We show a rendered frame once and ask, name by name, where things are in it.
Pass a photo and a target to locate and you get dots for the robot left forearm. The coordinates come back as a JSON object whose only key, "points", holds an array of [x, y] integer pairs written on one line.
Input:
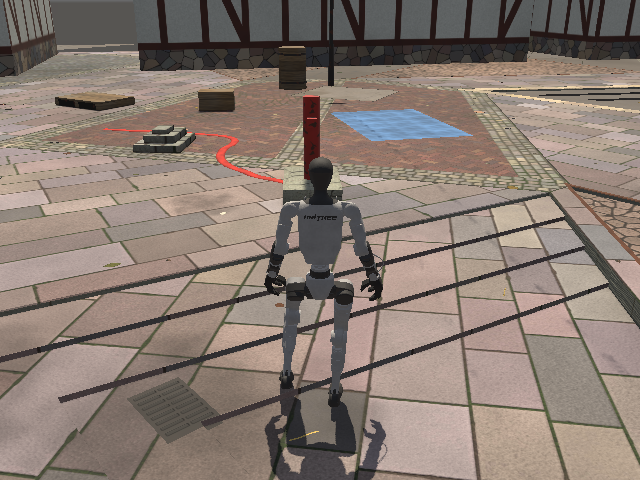
{"points": [[274, 263]]}

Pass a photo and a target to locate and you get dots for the robot right forearm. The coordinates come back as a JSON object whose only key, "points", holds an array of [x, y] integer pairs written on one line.
{"points": [[369, 265]]}

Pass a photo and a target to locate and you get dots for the robot left hand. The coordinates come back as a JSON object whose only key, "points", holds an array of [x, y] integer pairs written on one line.
{"points": [[277, 281]]}

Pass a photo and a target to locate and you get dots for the right robot upper arm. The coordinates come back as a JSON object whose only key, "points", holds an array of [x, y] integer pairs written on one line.
{"points": [[351, 210]]}

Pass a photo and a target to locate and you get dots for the robot right hand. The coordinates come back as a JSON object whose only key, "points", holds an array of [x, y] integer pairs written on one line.
{"points": [[375, 285]]}

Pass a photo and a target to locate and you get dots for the robot right thigh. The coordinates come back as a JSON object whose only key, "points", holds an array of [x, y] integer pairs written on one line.
{"points": [[343, 300]]}

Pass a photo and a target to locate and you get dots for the left robot foot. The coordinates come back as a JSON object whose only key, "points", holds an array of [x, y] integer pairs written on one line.
{"points": [[286, 381]]}

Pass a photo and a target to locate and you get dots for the left robot upper arm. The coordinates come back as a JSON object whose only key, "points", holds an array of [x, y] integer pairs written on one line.
{"points": [[288, 211]]}

